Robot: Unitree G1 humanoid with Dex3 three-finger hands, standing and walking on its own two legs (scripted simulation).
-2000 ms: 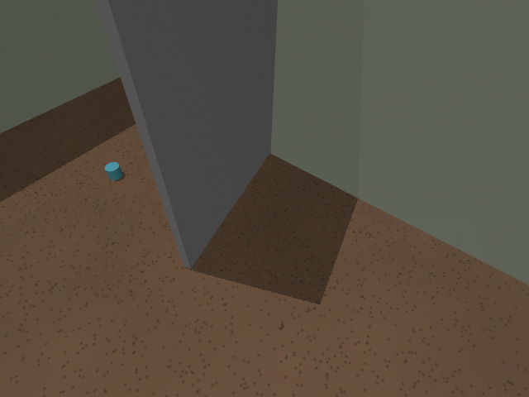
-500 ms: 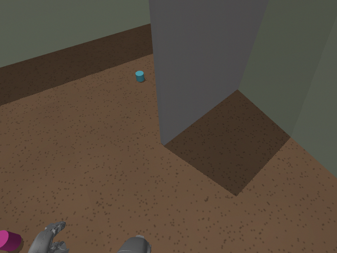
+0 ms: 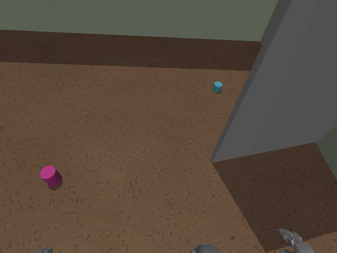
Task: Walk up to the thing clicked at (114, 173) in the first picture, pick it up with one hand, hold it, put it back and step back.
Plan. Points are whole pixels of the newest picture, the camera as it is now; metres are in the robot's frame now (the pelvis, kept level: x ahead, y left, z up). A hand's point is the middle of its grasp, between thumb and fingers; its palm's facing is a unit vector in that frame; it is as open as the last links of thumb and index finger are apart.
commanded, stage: walk up
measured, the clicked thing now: (217, 87) +1.49 -0.42 -0.73
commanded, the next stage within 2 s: stand in 1.96 s
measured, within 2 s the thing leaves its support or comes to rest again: neither
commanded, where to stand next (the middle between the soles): +0.05 +0.02 m, yaw +41 degrees
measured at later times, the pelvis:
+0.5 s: pelvis -0.01 -0.01 -0.01, yaw +23 degrees
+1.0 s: pelvis +0.00 -0.02 -0.02, yaw +38 degrees
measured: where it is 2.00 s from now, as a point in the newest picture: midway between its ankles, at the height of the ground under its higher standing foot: outside the picture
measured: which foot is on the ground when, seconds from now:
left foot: down 0.00-0.16, up 0.18-0.50, down 0.52-0.88, up 0.90-1.00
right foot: up 0.00-0.14, down 0.16-0.54, up 0.56-0.84, down 0.86-1.00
